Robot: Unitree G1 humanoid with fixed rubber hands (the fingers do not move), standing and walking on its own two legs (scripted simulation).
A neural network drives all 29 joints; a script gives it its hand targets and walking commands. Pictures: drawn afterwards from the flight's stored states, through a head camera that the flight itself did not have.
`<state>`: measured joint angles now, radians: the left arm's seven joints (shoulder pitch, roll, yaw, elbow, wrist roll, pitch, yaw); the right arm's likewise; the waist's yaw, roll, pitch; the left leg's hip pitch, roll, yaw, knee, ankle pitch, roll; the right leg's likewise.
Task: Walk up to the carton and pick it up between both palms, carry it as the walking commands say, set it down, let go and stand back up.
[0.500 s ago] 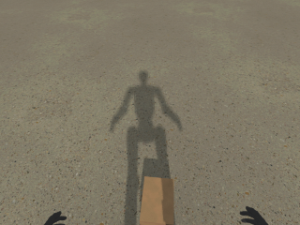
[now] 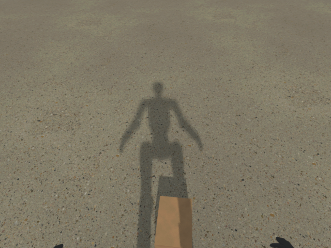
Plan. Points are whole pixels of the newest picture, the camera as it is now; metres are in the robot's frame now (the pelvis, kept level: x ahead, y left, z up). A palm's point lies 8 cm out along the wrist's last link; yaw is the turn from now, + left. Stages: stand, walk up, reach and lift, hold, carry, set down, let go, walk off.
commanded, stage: stand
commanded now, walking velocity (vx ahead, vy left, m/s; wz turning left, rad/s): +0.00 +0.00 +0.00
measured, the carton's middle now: (174, 224) +0.41 -0.04 -0.70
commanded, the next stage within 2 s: none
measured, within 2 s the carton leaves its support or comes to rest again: neither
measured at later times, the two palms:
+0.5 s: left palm out of the picture +0.07 +0.31 -0.10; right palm out of the picture +0.09 -0.30 -0.10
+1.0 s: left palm out of the picture +0.07 +0.31 -0.10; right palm out of the picture +0.08 -0.31 -0.10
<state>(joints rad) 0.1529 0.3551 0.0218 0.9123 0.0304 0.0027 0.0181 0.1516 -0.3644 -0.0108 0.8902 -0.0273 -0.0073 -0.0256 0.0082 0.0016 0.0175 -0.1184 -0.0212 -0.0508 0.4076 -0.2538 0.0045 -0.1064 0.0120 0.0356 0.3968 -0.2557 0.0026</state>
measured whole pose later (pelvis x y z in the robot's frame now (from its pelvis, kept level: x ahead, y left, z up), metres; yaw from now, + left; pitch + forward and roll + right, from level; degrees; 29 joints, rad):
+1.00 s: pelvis -0.02 +0.00 +0.00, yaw +0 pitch -2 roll +0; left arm 0.12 0.39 0.00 1.04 0.02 -0.01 0.01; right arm 0.12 -0.39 0.00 1.02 -0.02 -0.01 -0.01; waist 0.01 0.00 0.03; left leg -0.11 -0.03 -0.05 0.35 -0.20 0.01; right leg -0.10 0.00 0.04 0.34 -0.20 0.01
